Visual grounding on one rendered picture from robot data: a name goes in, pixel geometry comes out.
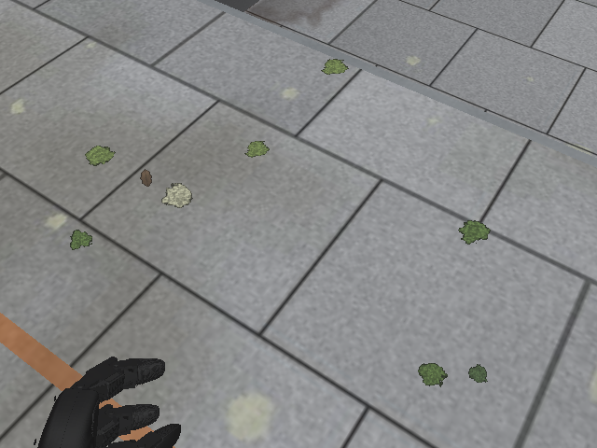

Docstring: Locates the robot left hand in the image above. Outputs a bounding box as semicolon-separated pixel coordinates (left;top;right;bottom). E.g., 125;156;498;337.
34;357;181;448

